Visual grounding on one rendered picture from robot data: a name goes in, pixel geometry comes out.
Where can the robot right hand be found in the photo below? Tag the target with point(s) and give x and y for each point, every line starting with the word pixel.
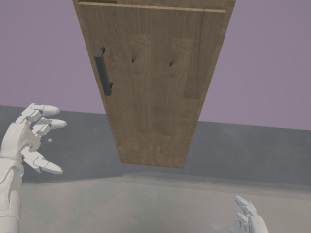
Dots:
pixel 252 222

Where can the robot left forearm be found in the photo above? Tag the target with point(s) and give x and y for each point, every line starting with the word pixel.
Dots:
pixel 11 172

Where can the handle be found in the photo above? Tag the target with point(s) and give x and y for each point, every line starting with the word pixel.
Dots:
pixel 103 72

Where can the robot left hand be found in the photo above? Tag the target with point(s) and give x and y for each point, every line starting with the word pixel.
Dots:
pixel 18 136

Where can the cupboard door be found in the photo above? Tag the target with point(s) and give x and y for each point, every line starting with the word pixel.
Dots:
pixel 157 59

